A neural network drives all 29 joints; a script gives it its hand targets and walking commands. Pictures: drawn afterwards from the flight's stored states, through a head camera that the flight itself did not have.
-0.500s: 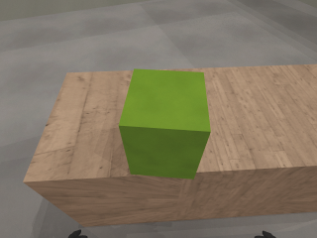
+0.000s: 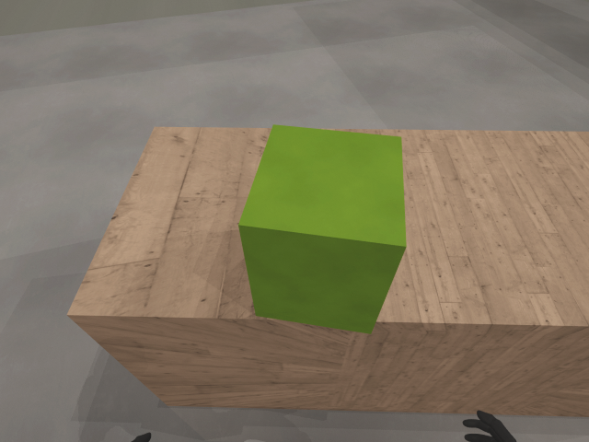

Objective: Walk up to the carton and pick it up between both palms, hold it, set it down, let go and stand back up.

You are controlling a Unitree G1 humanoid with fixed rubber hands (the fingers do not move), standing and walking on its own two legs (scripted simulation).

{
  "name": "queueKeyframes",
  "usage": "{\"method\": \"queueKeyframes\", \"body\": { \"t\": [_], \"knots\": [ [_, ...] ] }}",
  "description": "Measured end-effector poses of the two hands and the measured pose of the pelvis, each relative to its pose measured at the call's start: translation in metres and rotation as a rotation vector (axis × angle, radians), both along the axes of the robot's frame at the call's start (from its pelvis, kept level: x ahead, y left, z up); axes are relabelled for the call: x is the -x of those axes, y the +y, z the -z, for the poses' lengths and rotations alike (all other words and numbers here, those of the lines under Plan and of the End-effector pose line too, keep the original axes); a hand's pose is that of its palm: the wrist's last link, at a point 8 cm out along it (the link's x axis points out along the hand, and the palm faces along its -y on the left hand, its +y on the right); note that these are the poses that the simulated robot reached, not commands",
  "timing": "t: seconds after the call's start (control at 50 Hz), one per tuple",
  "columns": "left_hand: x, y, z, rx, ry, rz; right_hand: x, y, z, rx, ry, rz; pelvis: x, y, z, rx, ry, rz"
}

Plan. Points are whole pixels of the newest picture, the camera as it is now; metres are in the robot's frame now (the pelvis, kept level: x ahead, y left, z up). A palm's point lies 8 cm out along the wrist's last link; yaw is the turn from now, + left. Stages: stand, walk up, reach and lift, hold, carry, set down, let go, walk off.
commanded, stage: walk up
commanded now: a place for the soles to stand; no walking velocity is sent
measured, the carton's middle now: (323, 232) +0.42 -0.01 +0.01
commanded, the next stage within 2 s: reach and lift in 0.98 s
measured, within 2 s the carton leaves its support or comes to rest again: neither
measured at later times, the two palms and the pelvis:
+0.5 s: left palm out of the picture +0.05 +0.27 -0.11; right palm out of the picture +0.06 -0.26 -0.09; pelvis -0.03 +0.00 +0.00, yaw -1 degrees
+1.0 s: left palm out of the picture +0.04 +0.26 -0.11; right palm out of the picture +0.07 -0.27 -0.09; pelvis -0.02 -0.01 +0.00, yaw +0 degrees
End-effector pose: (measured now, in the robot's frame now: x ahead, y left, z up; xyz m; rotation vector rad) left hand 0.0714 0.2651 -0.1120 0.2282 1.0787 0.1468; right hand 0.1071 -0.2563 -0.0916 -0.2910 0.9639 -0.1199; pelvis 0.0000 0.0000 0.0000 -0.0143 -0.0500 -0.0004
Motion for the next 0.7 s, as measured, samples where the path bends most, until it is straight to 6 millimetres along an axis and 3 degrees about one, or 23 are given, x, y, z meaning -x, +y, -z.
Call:
{"method": "queueKeyframes", "body": {
  "t": [0.22, 0.52, 0.7],
  "knots": [
    [0.019, 0.004, -0.002, -0.015, 0.024, 0.002, 0.014, -0.012, -0.004, 0.028, 0.009, 0.009, 0.015, -0.001, -0.002, 0.004, 0.006, -0.001],
    [0.028, 0.004, -0.004, -0.015, 0.011, 0.015, 0.048, -0.008, 0.001, 0.0, 0.045, 0.033, 0.028, -0.002, -0.003, 0.002, 0.011, 0.009],
    [0.043, 0.001, 0.001, -0.027, 0.042, -0.002, 0.052, -0.017, 0.006, 0.011, 0.058, 0.036, 0.027, -0.006, 0.0, -0.001, -0.001, 0.002]
  ]
}}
